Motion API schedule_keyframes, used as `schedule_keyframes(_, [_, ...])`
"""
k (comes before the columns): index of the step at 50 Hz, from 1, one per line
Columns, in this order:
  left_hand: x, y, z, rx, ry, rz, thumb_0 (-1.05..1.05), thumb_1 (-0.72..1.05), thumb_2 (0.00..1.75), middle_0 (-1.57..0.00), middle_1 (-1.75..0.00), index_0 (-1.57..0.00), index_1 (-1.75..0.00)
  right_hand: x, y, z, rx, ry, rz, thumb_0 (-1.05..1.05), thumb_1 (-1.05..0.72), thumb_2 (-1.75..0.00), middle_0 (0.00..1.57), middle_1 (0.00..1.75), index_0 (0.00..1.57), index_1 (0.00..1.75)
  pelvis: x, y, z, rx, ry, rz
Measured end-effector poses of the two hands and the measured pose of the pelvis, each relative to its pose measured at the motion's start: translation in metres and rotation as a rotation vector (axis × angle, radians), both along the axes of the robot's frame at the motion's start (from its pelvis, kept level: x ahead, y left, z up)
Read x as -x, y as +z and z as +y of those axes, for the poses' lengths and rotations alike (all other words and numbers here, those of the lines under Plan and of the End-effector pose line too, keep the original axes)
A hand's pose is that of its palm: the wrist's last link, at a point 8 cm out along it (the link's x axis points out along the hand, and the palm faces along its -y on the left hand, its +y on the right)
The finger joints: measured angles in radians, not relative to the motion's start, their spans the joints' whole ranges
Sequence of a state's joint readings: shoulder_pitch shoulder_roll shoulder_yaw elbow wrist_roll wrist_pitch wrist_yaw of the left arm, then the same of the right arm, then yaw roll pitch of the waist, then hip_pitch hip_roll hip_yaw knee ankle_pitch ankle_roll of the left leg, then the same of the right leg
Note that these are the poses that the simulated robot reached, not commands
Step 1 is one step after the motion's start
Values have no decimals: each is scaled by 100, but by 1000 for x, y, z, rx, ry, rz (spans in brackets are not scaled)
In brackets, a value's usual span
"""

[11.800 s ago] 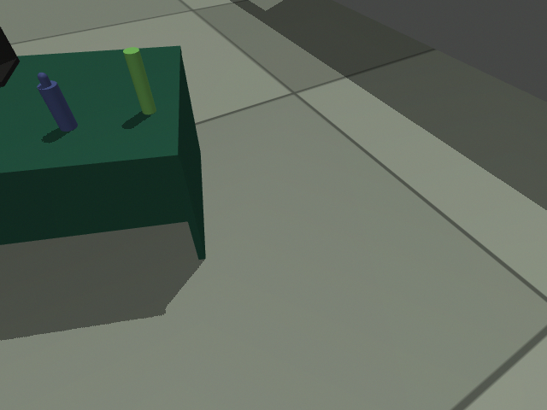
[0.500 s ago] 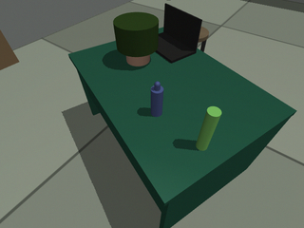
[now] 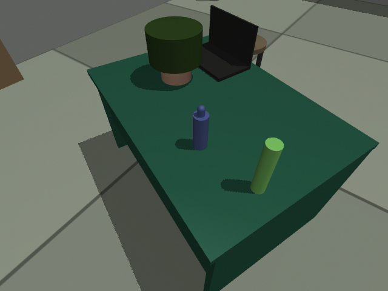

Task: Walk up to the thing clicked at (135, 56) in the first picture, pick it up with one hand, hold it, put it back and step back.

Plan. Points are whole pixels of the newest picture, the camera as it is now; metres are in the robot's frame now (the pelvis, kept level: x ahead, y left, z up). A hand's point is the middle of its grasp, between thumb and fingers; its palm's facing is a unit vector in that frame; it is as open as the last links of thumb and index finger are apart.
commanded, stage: stand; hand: right
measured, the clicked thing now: (265, 168) +0.46 -0.20 -0.08
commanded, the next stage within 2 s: rise first in 0.36 s
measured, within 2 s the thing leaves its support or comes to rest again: neither
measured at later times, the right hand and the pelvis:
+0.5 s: hand out of the picture +0.08 -0.25 -0.16, palm faces -0.01 +0.94 -0.33, open 7.5 cm; pelvis +0.00 +0.00 +0.00, yaw +0 degrees
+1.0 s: hand (312, 279) +0.18 -0.25 -0.11, palm faces +0.19 +0.92 -0.35, open 16.1 cm; pelvis +0.01 +0.00 -0.01, yaw +1 degrees
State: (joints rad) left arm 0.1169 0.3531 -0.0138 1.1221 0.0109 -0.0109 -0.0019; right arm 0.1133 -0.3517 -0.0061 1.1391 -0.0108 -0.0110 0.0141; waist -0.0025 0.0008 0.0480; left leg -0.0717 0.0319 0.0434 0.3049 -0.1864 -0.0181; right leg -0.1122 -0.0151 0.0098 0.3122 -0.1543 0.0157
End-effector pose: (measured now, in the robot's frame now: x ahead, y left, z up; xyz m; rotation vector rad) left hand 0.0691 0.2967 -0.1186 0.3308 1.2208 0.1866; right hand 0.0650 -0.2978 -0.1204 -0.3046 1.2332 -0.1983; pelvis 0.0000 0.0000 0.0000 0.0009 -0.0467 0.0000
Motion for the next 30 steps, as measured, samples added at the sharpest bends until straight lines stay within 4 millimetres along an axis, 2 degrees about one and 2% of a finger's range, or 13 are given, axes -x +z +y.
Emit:
schedule_keyframes(24, [2,-1,1,0,11,17,0,90,89,-21,-30,-20,-30,-4,-1,1,0,3,8,1,-90,-90,20,29,20,30,-4,0,0,-1,2,4])
schedule_keyframes(26, [-7,0,-2,10,39,-50,0,88,87,-19,-28,-18,-28,-13,1,4,-5,-10,-48,1,-88,-88,18,27,18,28,-1,-2,0,-1,9,15])
schedule_keyframes(30, [-42,4,-10,23,73,-221,1,76,75,-12,-20,-12,-20,-51,7,13,-11,-31,-228,1,-75,-75,14,19,14,20,7,-7,0,1,13,43])
